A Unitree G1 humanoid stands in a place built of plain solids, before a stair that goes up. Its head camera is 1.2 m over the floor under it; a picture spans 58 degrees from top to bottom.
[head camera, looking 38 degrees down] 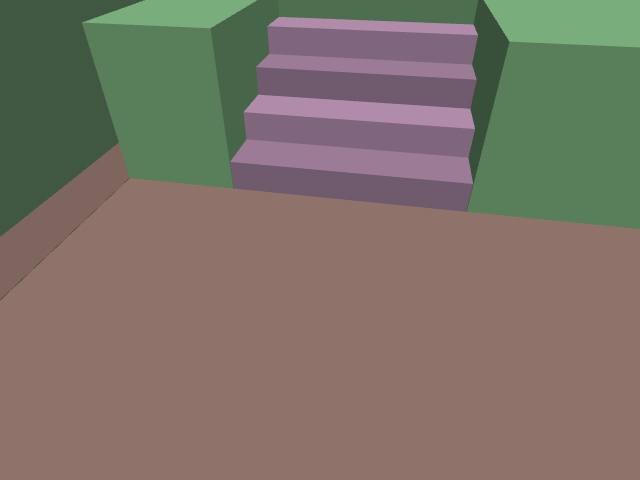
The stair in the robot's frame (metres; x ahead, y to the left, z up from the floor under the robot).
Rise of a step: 0.16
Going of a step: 0.27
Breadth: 1.20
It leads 11 degrees to the right of straight ahead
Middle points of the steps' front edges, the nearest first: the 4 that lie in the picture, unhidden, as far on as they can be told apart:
1.87 -0.13 0.16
2.14 -0.18 0.31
2.40 -0.23 0.47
2.67 -0.28 0.63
